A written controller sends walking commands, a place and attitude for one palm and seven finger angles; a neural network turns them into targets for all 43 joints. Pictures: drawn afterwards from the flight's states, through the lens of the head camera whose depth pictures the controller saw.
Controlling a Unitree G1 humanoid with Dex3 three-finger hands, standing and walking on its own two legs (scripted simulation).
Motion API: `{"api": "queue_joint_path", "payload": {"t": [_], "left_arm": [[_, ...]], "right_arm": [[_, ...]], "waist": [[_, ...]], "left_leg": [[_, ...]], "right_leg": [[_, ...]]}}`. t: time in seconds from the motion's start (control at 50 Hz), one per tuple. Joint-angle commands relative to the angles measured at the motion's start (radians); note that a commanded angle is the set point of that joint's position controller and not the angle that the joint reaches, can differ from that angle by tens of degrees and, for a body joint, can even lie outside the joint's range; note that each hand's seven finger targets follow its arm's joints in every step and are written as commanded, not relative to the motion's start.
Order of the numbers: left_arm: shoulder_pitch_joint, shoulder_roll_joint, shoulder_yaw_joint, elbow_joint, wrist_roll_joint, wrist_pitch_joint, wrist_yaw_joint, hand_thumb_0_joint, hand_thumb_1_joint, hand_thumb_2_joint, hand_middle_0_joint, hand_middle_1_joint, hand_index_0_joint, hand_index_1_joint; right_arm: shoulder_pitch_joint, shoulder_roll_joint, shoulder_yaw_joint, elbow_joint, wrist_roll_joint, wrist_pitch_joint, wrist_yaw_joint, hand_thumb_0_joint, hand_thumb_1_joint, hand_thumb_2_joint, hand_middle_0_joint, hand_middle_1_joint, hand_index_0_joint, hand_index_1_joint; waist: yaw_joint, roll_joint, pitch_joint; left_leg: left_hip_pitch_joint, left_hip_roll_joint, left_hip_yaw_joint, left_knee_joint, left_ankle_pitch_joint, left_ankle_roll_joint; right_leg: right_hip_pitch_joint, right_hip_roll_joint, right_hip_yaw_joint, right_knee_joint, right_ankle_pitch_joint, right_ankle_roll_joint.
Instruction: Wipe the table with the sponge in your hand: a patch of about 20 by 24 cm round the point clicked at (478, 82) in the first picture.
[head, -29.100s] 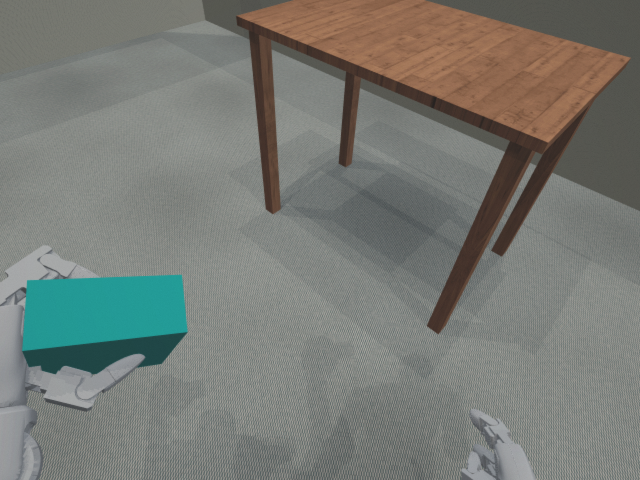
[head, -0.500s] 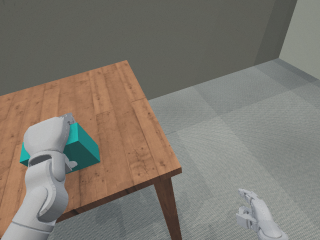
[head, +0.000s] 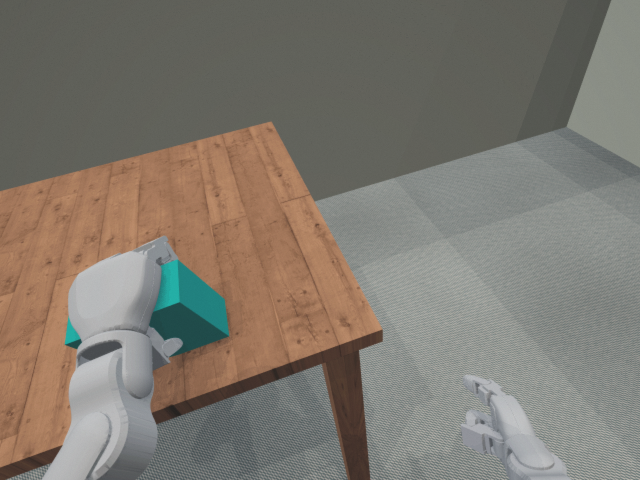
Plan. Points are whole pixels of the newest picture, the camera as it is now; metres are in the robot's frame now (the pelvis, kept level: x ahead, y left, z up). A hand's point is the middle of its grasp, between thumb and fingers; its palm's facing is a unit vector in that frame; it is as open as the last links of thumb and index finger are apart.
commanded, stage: slide across to the third lane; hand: left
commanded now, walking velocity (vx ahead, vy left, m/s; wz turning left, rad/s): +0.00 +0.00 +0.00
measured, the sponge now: (163, 324) +0.25 +0.24 +0.10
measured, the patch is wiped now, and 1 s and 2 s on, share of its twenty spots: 0.55 0.55 0.85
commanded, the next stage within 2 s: wipe forward along the third lane in 0.62 s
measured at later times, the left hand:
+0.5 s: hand (202, 291) +0.27 +0.18 +0.15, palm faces +0.19 -0.16 -0.97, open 9.6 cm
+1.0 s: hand (236, 279) +0.29 +0.15 +0.14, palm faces +0.16 -0.11 -0.98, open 9.6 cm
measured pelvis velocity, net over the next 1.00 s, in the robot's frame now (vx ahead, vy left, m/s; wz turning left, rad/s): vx -0.02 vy -0.04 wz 0.00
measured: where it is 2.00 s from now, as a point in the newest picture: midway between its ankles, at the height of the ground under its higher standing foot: outside the picture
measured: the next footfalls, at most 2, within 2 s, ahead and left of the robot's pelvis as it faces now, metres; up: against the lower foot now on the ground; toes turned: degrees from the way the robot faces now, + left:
none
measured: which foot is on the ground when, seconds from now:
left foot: down 0.00-1.00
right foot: down 0.00-1.00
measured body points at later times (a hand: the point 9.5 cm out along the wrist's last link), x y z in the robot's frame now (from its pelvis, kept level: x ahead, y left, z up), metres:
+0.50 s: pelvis -0.01 -0.01 +0.00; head -0.04 -0.07 +0.45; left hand +0.25 +0.18 +0.21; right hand +0.26 -0.17 -0.08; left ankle -0.03 +0.09 -0.74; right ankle -0.01 -0.09 -0.74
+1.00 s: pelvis -0.02 -0.04 +0.00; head -0.04 -0.10 +0.45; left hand +0.28 +0.15 +0.20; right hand +0.22 -0.24 -0.10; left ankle -0.03 +0.09 -0.74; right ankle -0.01 -0.09 -0.74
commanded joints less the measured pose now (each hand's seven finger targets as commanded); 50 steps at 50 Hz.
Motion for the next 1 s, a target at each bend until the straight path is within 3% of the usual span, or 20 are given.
{"api": "queue_joint_path", "payload": {"t": [0.0, 0.12, 0.18, 0.24, 0.28, 0.34, 0.38, 0.46, 0.48, 0.5, 0.54, 0.58, 0.6, 0.68, 0.72, 0.78, 0.82, 0.88, 0.94, 0.98], "left_arm": [[-0.164, 0.006, -0.058, -0.112, -0.039, 0.025, -0.031, 0.0, 0.1, 1.3, -1.2, -1.6, -1.2, -1.6], [-0.302, -0.025, -0.133, -0.048, -0.023, 0.043, -0.047, 0.0, 0.1, 1.3, -1.2, -1.6, -1.2, -1.6], [-0.393, 0.01, -0.118, -0.047, -0.007, 0.053, -0.056, 0.0, 0.1, 1.3, -1.2, -1.6, -1.2, -1.6], [-0.405, -0.031, -0.17, -0.04, -0.014, 0.051, -0.077, 0.0, 0.1, 1.3, -1.2, -1.6, -1.2, -1.6], [-0.433, 0.009, -0.136, -0.057, -0.003, 0.059, -0.08, 0.0, 0.1, 1.3, -1.2, -1.6, -1.2, -1.6], [-0.471, -0.038, -0.192, -0.05, -0.01, 0.052, -0.092, 0.0, 0.1, 1.3, -1.2, -1.6, -1.2, -1.6], [-0.489, 0.007, -0.144, -0.071, 0.0, 0.06, -0.083, 0.0, 0.1, 1.3, -1.2, -1.6, -1.2, -1.6], [-0.536, -0.011, -0.159, -0.044, -0.007, 0.056, -0.078, 0.0, 0.1, 1.3, -1.2, -1.6, -1.2, -1.6], [-0.545, 0.038, -0.109, -0.05, 0.008, 0.061, -0.065, 0.0, 0.1, 1.3, -1.2, -1.6, -1.2, -1.6], [-0.556, -0.016, -0.156, -0.052, 0.007, 0.057, -0.063, 0.0, 0.1, 1.3, -1.2, -1.6, -1.2, -1.6], [-0.516, -0.017, -0.147, -0.033, -0.01, 0.053, -0.059, 0.0, 0.1, 1.3, -1.2, -1.6, -1.2, -1.6], [-0.509, 0.037, -0.09, -0.061, -0.003, 0.056, -0.044, 0.0, 0.1, 1.3, -1.2, -1.6, -1.2, -1.6], [-0.518, -0.005, -0.132, -0.05, -0.005, 0.057, -0.044, 0.0, 0.1, 1.3, -1.2, -1.6, -1.2, -1.6], [-0.533, 0.025, -0.101, -0.04, -0.014, 0.066, -0.031, 0.0, 0.1, 1.3, -1.2, -1.6, -1.2, -1.6], [-0.531, -0.01, -0.136, 0.006, -0.014, 0.067, -0.032, 0.0, 0.1, 1.3, -1.2, -1.6, -1.2, -1.6], [-0.559, 0.052, -0.079, 0.037, -0.007, 0.074, -0.021, 0.0, 0.1, 1.3, -1.2, -1.6, -1.2, -1.6], [-0.59, 0.012, -0.12, 0.087, -0.007, 0.074, -0.022, 0.0, 0.1, 1.3, -1.2, -1.6, -1.2, -1.6], [-0.61, 0.091, -0.051, 0.165, 0.007, 0.081, -0.019, 0.0, 0.1, 1.3, -1.2, -1.6, -1.2, -1.6], [-0.666, 0.055, -0.089, 0.247, 0.012, 0.076, -0.027, 0.0, 0.1, 1.3, -1.2, -1.6, -1.2, -1.6], [-0.654, 0.149, -0.011, 0.295, 0.026, 0.079, -0.022, 0.0, 0.1, 1.3, -1.2, -1.6, -1.2, -1.6]], "right_arm": [[-0.246, -0.077, -0.04, -0.185, -0.005, -0.054, -0.009, 0.0, -0.9, -0.9, 0.2, 0.3, 0.2, 0.3], [-0.249, -0.074, -0.037, -0.164, -0.004, -0.065, -0.015, 0.0, -0.9, -0.9, 0.2, 0.3, 0.2, 0.3], [-0.261, -0.074, -0.03, -0.171, 0.0, -0.07, -0.021, 0.0, -0.9, -0.9, 0.2, 0.3, 0.2, 0.3], [-0.269, -0.067, -0.032, -0.161, -0.003, -0.073, -0.013, 0.0, -0.9, -0.9, 0.2, 0.3, 0.2, 0.3], [-0.283, -0.066, -0.026, -0.171, 0.001, -0.077, -0.01, 0.0, -0.9, -0.9, 0.2, 0.3, 0.2, 0.3], [-0.281, -0.062, -0.027, -0.159, -0.001, -0.073, -0.002, 0.0, -0.9, -0.9, 0.2, 0.3, 0.2, 0.3], [-0.29, -0.058, -0.023, -0.174, 0.001, -0.074, 0.003, 0.0, -0.9, -0.9, 0.2, 0.3, 0.2, 0.3], [-0.289, -0.058, -0.02, -0.157, -0.005, -0.053, 0.005, 0.0, -0.9, -0.9, 0.2, 0.3, 0.2, 0.3], [-0.284, -0.059, -0.017, -0.162, -0.003, -0.052, 0.006, 0.0, -0.9, -0.9, 0.2, 0.3, 0.2, 0.3], [-0.293, -0.052, -0.016, -0.168, -0.008, -0.05, 0.008, 0.0, -0.9, -0.9, 0.2, 0.3, 0.2, 0.3], [-0.283, -0.052, -0.017, -0.157, -0.008, -0.036, 0.011, 0.0, -0.9, -0.9, 0.2, 0.3, 0.2, 0.3], [-0.283, -0.054, -0.018, -0.169, -0.008, -0.029, 0.012, 0.0, -0.9, -0.9, 0.2, 0.3, 0.2, 0.3], [-0.293, -0.048, -0.016, -0.17, -0.009, -0.027, 0.013, 0.0, -0.9, -0.9, 0.2, 0.3, 0.2, 0.3], [-0.282, -0.052, -0.019, -0.165, -0.007, -0.017, 0.007, 0.0, -0.9, -0.9, 0.2, 0.3, 0.2, 0.3], [-0.283, -0.051, -0.022, -0.153, -0.006, -0.017, 0.006, 0.0, -0.9, -0.9, 0.2, 0.3, 0.2, 0.3], [-0.281, -0.06, -0.022, -0.151, -0.006, -0.018, -0.007, 0.0, -0.9, -0.9, 0.2, 0.3, 0.2, 0.3], [-0.284, -0.055, -0.023, -0.141, -0.006, -0.024, -0.013, 0.0, -0.9, -0.9, 0.2, 0.3, 0.2, 0.3], [-0.274, -0.069, -0.024, -0.131, -0.007, -0.027, -0.029, 0.0, -0.9, -0.9, 0.2, 0.3, 0.2, 0.3], [-0.273, -0.064, -0.023, -0.118, -0.006, -0.042, -0.041, 0.0, -0.9, -0.9, 0.2, 0.3, 0.2, 0.3], [-0.266, -0.075, -0.025, -0.11, -0.011, -0.047, -0.047, 0.0, -0.9, -0.9, 0.2, 0.3, 0.2, 0.3]], "waist": [[-0.011, -0.144, -0.125], [-0.023, -0.155, -0.117], [-0.019, -0.165, -0.142], [-0.018, -0.162, -0.154], [-0.009, -0.163, -0.171], [-0.019, -0.169, -0.145], [-0.002, -0.154, -0.157], [-0.007, -0.172, -0.143], [-0.001, -0.158, -0.156], [-0.004, -0.168, -0.165], [-0.005, -0.165, -0.156], [0.01, -0.147, -0.186], [-0.001, -0.146, -0.175], [-0.004, -0.128, -0.173], [-0.019, -0.147, -0.156], [-0.015, -0.142, -0.157], [-0.028, -0.171, -0.149], [-0.023, -0.166, -0.134], [-0.035, -0.208, -0.136], [-0.018, -0.19, -0.159]], "left_leg": [[-0.069, 0.037, -0.054, -0.068, 0.295, -0.008], [-0.047, 0.04, -0.063, -0.081, 0.274, -0.004], [-0.046, 0.038, -0.067, -0.088, 0.238, 0.0], [-0.032, 0.032, -0.062, -0.088, 0.283, -0.001], [-0.027, 0.035, -0.069, -0.085, 0.282, 0.001], [-0.022, 0.034, -0.062, -0.094, 0.294, -0.003], [-0.021, 0.036, -0.065, -0.094, 0.282, -0.001], [-0.031, 0.032, -0.053, -0.101, 0.29, -0.009], [-0.031, 0.038, -0.058, -0.104, 0.275, -0.008], [-0.038, 0.032, -0.049, -0.097, 0.293, -0.009], [-0.039, 0.032, -0.045, -0.101, 0.296, -0.012], [-0.04, 0.033, -0.046, -0.099, 0.291, -0.01], [-0.045, 0.031, -0.037, -0.096, 0.3, -0.01], [-0.05, 0.028, -0.036, -0.095, 0.27, -0.008], [-0.056, 0.024, -0.031, -0.091, 0.27, -0.01], [-0.064, 0.022, -0.032, -0.094, 0.233, -0.007], [-0.071, 0.015, -0.025, -0.089, 0.224, -0.005], [-0.088, 0.012, -0.026, -0.096, 0.174, -0.006], [-0.107, 0.004, -0.02, -0.088, 0.159, -0.003], [-0.116, -0.002, -0.02, -0.084, 0.146, -0.006]], "right_leg": [[0.14, 0.005, 0.046, -0.055, 0.225, -0.012], [0.116, 0.006, 0.025, -0.067, 0.18, -0.013], [0.119, 0.01, 0.043, -0.07, 0.137, -0.014], [0.148, 0.002, 0.024, -0.07, 0.193, -0.011], [0.144, 0.008, 0.045, -0.063, 0.186, -0.016], [0.144, 0.004, 0.022, -0.075, 0.199, -0.012], [0.141, 0.011, 0.046, -0.07, 0.181, -0.019], [0.158, 0.005, 0.039, -0.085, 0.201, -0.015], [0.155, 0.014, 0.065, -0.077, 0.175, -0.024], [0.172, 0.007, 0.052, -0.076, 0.2, -0.022], [0.182, 0.006, 0.055, -0.085, 0.214, -0.018], [0.199, 0.013, 0.089, -0.078, 0.213, -0.026], [0.2, 0.006, 0.075, -0.081, 0.229, -0.022], [0.195, 0.009, 0.106, -0.094, 0.2, -0.022], [0.187, 0.005, 0.097, -0.099, 0.204, -0.017], [0.179, 0.006, 0.124, -0.11, 0.159, -0.018], [0.173, -0.001, 0.113, -0.12, 0.148, -0.009], [0.159, -0.003, 0.139, -0.138, 0.073, -0.01], [0.158, -0.014, 0.133, -0.146, 0.057, 0.002], [0.179, -0.016, 0.167, -0.147, 0.043, -0.001]]}}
